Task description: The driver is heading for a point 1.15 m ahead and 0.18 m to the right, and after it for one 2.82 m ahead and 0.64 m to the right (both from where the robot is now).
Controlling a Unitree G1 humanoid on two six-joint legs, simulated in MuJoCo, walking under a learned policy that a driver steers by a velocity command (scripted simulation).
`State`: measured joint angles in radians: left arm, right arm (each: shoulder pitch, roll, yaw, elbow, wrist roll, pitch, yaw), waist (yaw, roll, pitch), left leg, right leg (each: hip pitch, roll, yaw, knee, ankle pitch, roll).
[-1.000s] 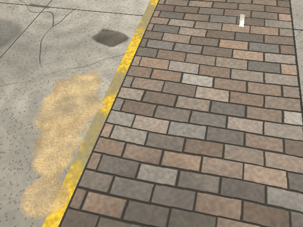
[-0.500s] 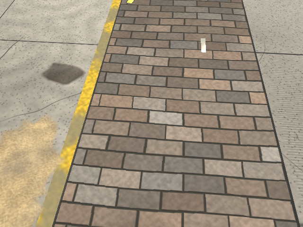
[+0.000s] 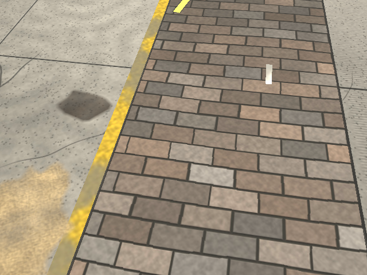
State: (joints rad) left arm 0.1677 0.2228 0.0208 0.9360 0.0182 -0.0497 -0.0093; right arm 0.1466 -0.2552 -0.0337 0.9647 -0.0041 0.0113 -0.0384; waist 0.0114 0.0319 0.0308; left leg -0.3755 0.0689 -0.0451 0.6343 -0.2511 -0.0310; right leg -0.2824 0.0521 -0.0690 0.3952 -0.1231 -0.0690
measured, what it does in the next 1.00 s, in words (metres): walks ahead: left foot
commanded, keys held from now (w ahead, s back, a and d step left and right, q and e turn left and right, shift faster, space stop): no key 0.40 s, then w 0.60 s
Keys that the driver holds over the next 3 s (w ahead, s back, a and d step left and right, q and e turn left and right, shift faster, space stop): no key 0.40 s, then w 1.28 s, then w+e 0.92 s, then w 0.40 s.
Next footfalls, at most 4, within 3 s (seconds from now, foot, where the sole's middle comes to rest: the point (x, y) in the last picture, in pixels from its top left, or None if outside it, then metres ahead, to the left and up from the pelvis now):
0.04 left None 0.08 0.15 -0.78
1.12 right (220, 274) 0.49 -0.08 -0.78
1.68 left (156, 198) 0.80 0.17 -0.78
2.26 right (214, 145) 1.08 -0.08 -0.78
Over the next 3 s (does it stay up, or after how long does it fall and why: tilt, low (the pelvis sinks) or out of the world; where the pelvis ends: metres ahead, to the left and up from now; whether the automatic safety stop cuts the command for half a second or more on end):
stays up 1.35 -0.08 0.01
